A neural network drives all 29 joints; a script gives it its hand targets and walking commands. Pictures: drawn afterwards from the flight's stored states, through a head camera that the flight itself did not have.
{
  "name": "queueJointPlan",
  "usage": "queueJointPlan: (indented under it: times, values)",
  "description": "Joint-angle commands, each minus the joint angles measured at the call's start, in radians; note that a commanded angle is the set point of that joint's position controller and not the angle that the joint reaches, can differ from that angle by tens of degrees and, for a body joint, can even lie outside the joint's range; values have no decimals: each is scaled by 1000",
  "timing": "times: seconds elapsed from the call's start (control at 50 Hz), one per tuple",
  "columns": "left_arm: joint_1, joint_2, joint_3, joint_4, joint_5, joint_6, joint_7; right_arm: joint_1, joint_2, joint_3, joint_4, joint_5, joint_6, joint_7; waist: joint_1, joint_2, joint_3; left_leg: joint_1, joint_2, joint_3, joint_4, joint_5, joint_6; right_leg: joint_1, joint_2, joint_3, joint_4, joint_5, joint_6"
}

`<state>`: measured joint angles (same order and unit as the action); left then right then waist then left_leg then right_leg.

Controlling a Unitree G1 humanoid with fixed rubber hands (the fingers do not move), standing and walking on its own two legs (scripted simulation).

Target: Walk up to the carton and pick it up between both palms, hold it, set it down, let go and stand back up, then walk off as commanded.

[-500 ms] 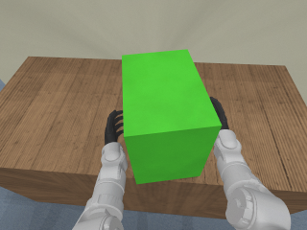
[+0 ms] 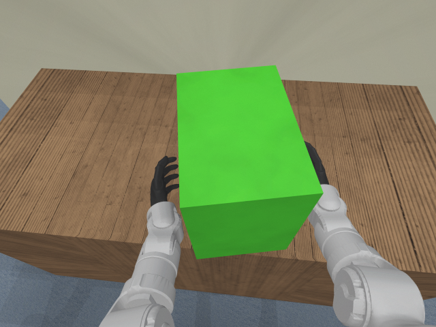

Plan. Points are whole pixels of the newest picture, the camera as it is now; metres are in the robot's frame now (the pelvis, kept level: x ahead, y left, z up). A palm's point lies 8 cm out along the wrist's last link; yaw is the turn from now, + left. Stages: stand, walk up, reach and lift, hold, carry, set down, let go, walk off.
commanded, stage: set down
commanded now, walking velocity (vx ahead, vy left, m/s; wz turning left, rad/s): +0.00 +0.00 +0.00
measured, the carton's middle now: (234, 166) +0.45 +0.03 -0.01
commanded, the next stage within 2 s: none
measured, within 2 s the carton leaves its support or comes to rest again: neither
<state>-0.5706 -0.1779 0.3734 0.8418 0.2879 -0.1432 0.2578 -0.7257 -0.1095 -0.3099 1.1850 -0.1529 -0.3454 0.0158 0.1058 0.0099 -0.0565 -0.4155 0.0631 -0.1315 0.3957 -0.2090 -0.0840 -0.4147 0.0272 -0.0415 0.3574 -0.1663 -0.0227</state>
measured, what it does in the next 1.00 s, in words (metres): stands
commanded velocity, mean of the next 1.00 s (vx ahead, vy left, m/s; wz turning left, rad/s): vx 0.00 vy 0.00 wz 0.00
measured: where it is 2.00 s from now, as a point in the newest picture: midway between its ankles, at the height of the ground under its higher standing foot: outside the picture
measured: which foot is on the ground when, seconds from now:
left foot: down 0.00-1.00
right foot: down 0.00-1.00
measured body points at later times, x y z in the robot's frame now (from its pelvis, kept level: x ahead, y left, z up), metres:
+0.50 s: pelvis +0.01 +0.00 +0.00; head +0.13 +0.01 +0.43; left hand +0.37 +0.16 -0.03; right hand +0.45 -0.13 -0.02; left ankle -0.02 +0.17 -0.74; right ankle -0.01 -0.11 -0.74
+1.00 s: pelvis +0.00 +0.00 +0.00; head +0.12 +0.00 +0.43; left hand +0.31 +0.16 -0.04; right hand +0.37 -0.19 -0.06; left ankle -0.02 +0.17 -0.74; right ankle -0.01 -0.11 -0.74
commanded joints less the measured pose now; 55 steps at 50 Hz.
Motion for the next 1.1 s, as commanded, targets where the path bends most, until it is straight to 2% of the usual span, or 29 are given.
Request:
queueJointPlan:
  times: [0.0,0.02,0.06,0.12,0.14,0.22,0.28,0.34,0.38,0.42,0.46,0.48,0.5,0.52,0.58,0.6,0.62,0.64,0.66,0.74,0.78,0.8,0.82,0.84,0.86,0.94,1.0,1.06,1.08]
  values:
    - [-464,-22,-282,-123,-154,-102,39,-585,-140,174,-27,199,-69,-35,-9,3,-659,136,-24,214,133,491,-6,75,61,1,23,271,-34]
    - [-482,-26,-278,-73,-158,-105,37,-583,-159,179,12,198,-67,-39,-30,12,-615,120,-34,212,129,482,-19,61,62,-4,13,236,-41]
    - [-440,-8,-263,-18,-153,-110,32,-557,-170,191,56,219,-70,-40,-7,20,-569,106,-28,207,132,459,-23,47,60,-7,31,222,-43]
    - [-408,-11,-268,-55,-164,-116,47,-556,-220,199,93,255,-80,-39,-18,29,-637,142,-20,206,135,486,-31,25,68,-18,38,244,-53]
    - [-433,5,-258,-12,-168,-120,47,-588,-213,224,96,269,-79,-34,11,19,-627,105,-26,219,144,452,-25,17,60,-6,34,205,-44]
    - [-372,-17,-269,-78,-167,-150,46,-544,-236,256,142,302,-115,-26,11,60,-691,161,-17,197,188,648,-47,4,69,-18,60,308,-51]
    - [-296,-36,-262,-21,-174,-158,29,-497,-246,281,143,297,-149,-35,-16,33,-634,137,-28,193,188,678,-41,9,75,-22,58,371,-47]
    - [-277,-25,-282,-119,-164,-191,33,-465,-268,292,122,331,-180,-23,-9,76,-740,150,-20,194,196,732,-50,48,78,-16,71,420,-49]
    - [-281,-26,-263,-76,-167,-190,25,-472,-274,300,147,326,-191,-28,-2,85,-737,153,-24,202,213,796,-56,-6,77,-19,78,443,-39]
    - [-170,-64,-339,-149,-185,-192,24,-387,-288,280,154,330,-214,-24,-24,96,-779,207,-7,171,214,847,-65,0,91,-33,48,455,-74]
    - [-122,-56,-340,-212,-195,-206,26,-330,-295,315,125,358,-230,-18,-9,102,-786,216,-3,184,228,908,-68,18,93,-31,36,502,-80]
    - [-181,-25,-307,-146,-177,-203,24,-393,-281,317,131,343,-231,-26,9,92,-768,159,-15,196,222,859,-62,29,85,-15,38,478,-80]
    - [-84,-78,-384,-217,-196,-196,25,-305,-300,309,139,363,-236,-22,-36,144,-765,264,2,160,228,948,-83,-7,102,-44,52,490,-82]
    - [-86,-47,-343,-190,-186,-190,22,-326,-301,323,110,380,-237,-15,10,99,-735,190,-7,186,218,879,-65,42,91,-26,20,472,-82]
    - [-57,-50,-364,-215,-219,-218,1,-284,-263,355,39,359,-267,-28,-33,44,-743,123,-28,180,221,816,-46,136,71,-17,76,601,-55]
    - [-104,4,-327,-185,-214,-228,-1,-314,-275,337,2,347,-269,-37,-11,6,-739,46,-37,201,200,739,-31,177,53,1,73,616,-41]
    - [-45,-21,-346,-231,-223,-235,-6,-287,-296,338,-21,336,-285,-34,-39,-3,-689,35,-44,187,167,694,-29,224,55,-11,105,697,-26]
    - [-131,41,-293,-188,-222,-240,-8,-336,-286,334,-54,335,-284,-40,-10,-45,-705,-99,-64,210,146,589,-6,305,30,11,111,661,-17]
    - [-50,48,-299,-245,-219,-249,-14,-270,-335,319,-31,331,-290,-29,-44,-21,-702,-29,-50,197,144,600,-16,272,46,-17,132,666,5]
    - [1,19,-314,-330,-242,-275,-3,-262,-323,354,-109,368,-323,-5,-19,-8,-741,29,-45,179,159,626,-20,220,58,-14,123,605,10]
    - [-1,38,-306,-308,-246,-276,-14,-237,-333,329,-122,356,-324,-4,-36,-34,-718,29,-47,181,155,578,-13,242,48,-9,115,588,11]
    - [91,-24,-374,-387,-257,-277,-2,-165,-325,365,-109,386,-341,10,-54,-5,-700,96,-37,161,154,663,-21,214,68,-32,116,631,1]
    - [53,-11,-363,-335,-252,-270,-8,-197,-303,363,-115,383,-349,9,-34,-7,-705,68,-46,171,166,669,-25,206,63,-27,111,625,4]
    - [213,-41,-387,-389,-245,-263,-14,-55,-316,367,-131,401,-362,18,-72,-17,-686,104,-36,140,163,709,-23,254,68,-28,122,722,-5]
    - [146,-4,-341,-333,-235,-265,-15,-108,-333,370,-135,393,-362,19,-45,-41,-656,63,-48,167,146,646,-15,244,64,-19,117,655,6]
    - [158,-6,-384,-356,-234,-259,-22,-59,-346,368,-120,418,-364,33,-67,-35,-636,132,-46,164,143,609,-13,249,60,-21,92,567,6]
    - [155,30,-352,-401,-228,-277,-20,-59,-318,383,-186,417,-384,40,-37,-28,-640,89,-57,180,146,630,-11,269,57,-12,94,581,1]
    - [176,13,-382,-439,-243,-285,-13,-47,-351,352,-220,420,-397,49,-49,-51,-641,126,-50,164,141,613,-7,258,60,-20,97,544,7]
    - [278,-5,-413,-502,-248,-278,-14,78,-386,347,-204,428,-397,59,-88,-54,-660,163,-46,153,140,647,-6,265,75,-40,100,537,-3]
